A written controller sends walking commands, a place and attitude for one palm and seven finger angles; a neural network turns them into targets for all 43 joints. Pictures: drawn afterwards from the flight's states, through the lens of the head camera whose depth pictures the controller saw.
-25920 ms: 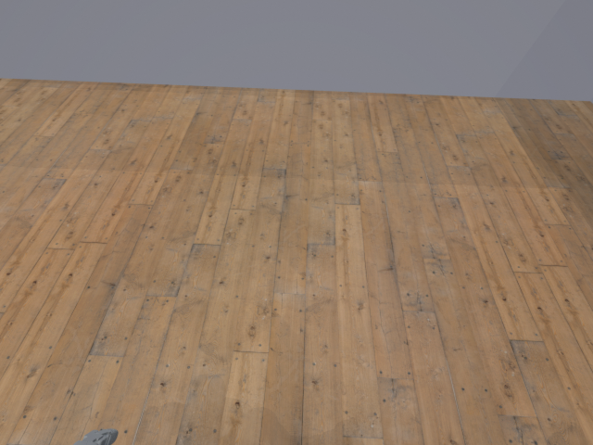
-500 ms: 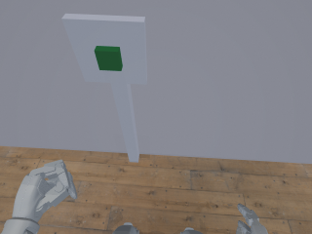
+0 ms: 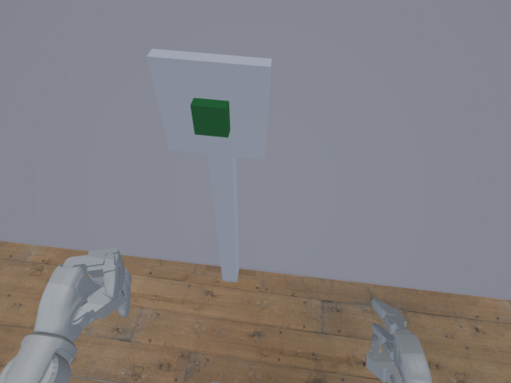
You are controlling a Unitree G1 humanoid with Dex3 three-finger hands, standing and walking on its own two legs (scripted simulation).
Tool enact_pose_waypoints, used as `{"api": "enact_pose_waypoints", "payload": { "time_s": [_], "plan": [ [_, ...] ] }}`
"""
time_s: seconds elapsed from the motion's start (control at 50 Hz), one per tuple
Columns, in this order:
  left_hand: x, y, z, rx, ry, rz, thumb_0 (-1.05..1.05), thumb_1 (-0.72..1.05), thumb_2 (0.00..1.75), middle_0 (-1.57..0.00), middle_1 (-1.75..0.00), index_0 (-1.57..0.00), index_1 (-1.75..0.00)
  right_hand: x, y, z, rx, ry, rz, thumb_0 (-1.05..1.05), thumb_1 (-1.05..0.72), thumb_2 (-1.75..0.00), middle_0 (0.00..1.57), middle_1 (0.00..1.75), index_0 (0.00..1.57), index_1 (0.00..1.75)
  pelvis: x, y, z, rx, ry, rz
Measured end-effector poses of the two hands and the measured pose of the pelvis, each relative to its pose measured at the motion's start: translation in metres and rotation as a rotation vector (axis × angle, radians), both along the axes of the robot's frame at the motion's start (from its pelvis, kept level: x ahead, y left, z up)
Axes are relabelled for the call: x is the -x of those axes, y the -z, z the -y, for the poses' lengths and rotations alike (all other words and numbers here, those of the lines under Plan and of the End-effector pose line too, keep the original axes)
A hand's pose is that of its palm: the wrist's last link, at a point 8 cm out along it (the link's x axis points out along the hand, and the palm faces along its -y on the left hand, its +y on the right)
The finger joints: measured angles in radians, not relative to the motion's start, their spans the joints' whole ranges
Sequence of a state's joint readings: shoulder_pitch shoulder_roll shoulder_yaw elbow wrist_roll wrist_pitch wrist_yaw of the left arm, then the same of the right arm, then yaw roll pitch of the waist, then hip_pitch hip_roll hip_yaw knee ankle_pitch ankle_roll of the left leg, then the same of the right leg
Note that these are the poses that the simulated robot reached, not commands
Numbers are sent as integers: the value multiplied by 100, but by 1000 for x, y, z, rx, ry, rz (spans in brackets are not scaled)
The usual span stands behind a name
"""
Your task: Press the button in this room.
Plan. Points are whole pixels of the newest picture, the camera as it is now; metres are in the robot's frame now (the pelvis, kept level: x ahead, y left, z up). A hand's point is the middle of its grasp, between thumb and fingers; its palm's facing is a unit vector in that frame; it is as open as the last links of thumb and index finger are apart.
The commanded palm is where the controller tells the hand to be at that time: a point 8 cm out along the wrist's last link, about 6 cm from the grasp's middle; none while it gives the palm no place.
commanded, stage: raise the hand and make a fist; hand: left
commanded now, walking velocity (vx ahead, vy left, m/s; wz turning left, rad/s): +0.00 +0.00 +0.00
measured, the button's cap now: (211, 117) +0.56 +0.14 +0.11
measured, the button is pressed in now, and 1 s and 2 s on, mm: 0 0 0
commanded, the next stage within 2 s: aim a knuckle at the button in 0.62 s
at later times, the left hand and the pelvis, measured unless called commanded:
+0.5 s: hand (124, 280) +0.23 +0.20 +0.09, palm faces -0.03 -1.00 -0.02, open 3.1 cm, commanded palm +0.20 +0.25 +0.11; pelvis +0.00 -0.01 +0.01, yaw +0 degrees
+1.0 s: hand (153, 253) +0.27 +0.17 +0.10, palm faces -0.06 -1.00 -0.02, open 3.1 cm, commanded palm +0.26 +0.22 +0.10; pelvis -0.01 -0.02 +0.01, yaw +0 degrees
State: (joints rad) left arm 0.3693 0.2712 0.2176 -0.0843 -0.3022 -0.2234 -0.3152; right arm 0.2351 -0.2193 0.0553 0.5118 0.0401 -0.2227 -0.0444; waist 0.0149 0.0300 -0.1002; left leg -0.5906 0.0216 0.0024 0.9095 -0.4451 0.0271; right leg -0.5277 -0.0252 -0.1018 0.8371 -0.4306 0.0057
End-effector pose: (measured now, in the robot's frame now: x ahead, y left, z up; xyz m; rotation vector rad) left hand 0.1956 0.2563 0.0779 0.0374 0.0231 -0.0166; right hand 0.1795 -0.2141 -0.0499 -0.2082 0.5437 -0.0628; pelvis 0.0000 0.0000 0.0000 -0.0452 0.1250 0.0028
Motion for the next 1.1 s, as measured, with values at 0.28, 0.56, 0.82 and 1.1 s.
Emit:
{"api": "enact_pose_waypoints", "payload": {
  "time_s": [0.28, 0.56, 0.82, 1.1],
  "plan": [
    [-18, -24, -4, 0, 15, 21, 2, 90, 90, -130, -150, -129, -150, 22, 1, 18, 22, 39, -59, 2, -90, -90, 21, 30, 21, 30, -2, -10, 2, -8, 3, 31],
    [-10, -19, 9, 9, 3, 8, 2, 90, 90, -130, -150, -129, -150, 27, -4, 34, 32, 56, -41, 2, -90, -90, 21, 30, 21, 30, 2, -13, 11, -17, 7, 46],
    [-9, -21, 14, 5, 2, 11, 2, 90, 90, -130, -150, -130, -150, 25, 1, 33, 14, 38, -36, 2, -90, -90, 21, 30, 21, 30, 7, -13, 17, -21, -1, 53],
    [-81, -18, 45, 25, 57, 21, 2, 90, 90, -130, -150, -130, -150, 42, 11, 43, 18, 86, -109, 2, -90, -90, 21, 30, 21, 30, 9, -13, 20, -34, 13, 32]
  ]
}}
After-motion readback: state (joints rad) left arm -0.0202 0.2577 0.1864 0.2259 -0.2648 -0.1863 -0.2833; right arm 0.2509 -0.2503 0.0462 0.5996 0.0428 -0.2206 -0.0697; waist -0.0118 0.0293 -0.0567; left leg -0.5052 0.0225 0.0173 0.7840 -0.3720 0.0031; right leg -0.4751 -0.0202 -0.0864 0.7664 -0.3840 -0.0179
